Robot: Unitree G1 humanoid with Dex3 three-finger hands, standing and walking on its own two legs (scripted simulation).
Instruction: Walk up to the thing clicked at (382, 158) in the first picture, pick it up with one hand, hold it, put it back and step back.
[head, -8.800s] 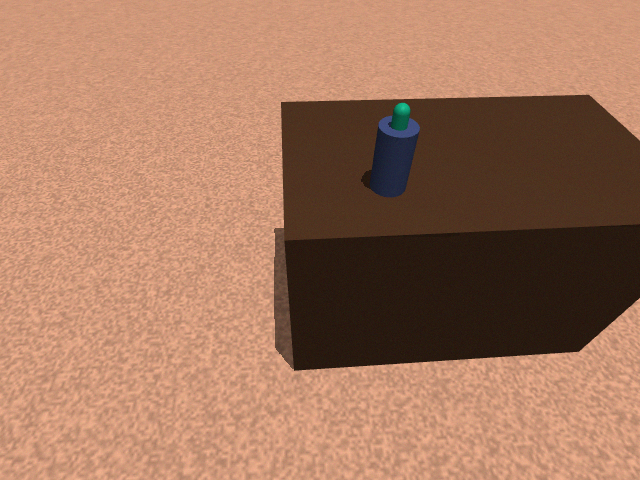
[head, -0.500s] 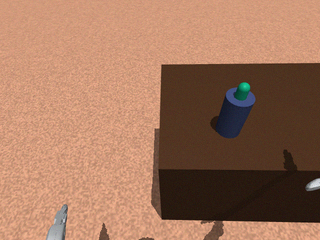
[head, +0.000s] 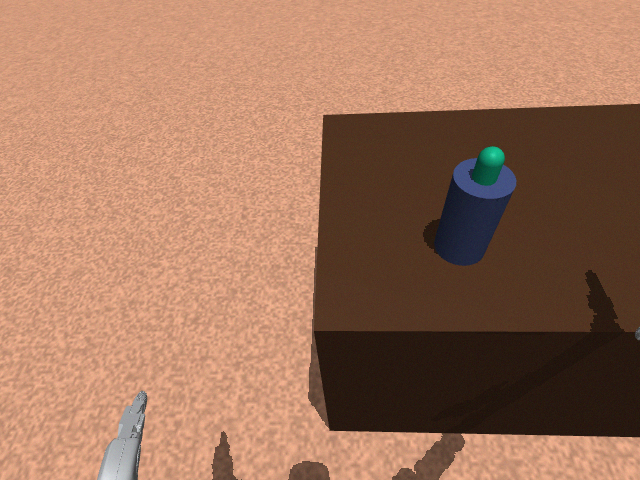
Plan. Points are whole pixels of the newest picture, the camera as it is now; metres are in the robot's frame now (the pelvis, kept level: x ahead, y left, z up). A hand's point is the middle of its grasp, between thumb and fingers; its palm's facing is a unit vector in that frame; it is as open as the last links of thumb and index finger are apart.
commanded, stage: go down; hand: right
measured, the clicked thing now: (474, 204) +0.53 -0.22 +0.02
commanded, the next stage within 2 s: approach in 1.86 s
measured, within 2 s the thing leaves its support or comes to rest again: neither
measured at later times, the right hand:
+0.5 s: hand out of the picture +0.39 -0.39 +0.09, palm faces +0.23 +0.97 +0.02, open 17.6 cm
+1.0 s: hand out of the picture +0.41 -0.40 +0.10, palm faces +0.25 +0.97 +0.02, open 17.6 cm
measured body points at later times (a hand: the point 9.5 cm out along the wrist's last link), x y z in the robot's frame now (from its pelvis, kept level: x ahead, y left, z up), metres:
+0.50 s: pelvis +0.00 -0.01 -0.01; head +0.08 -0.05 +0.43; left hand +0.15 +0.26 -0.05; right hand +0.37 -0.44 +0.10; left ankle -0.01 +0.15 -0.71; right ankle +0.02 -0.12 -0.71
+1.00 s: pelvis +0.00 -0.01 -0.02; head +0.09 -0.05 +0.42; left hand +0.15 +0.26 -0.06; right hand +0.40 -0.45 +0.10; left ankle -0.01 +0.15 -0.71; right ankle +0.02 -0.12 -0.71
